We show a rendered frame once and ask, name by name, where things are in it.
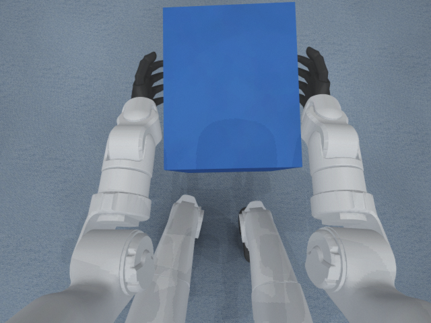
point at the carton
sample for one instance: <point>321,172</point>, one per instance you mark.
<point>231,91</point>

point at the robot right hand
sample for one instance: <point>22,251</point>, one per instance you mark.
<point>316,78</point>

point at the robot left forearm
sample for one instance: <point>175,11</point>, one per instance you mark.
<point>123,194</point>

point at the robot right forearm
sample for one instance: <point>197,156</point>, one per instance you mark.
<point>339,189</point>

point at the robot right foot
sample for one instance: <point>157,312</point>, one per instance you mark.
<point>246,252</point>

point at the robot left thigh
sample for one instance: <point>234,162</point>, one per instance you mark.
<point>166,298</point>

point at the robot right upper arm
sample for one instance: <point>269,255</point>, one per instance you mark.
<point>356,268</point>

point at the robot left upper arm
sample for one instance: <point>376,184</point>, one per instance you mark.
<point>108,268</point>

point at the robot left hand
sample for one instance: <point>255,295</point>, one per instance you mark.
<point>144,80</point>

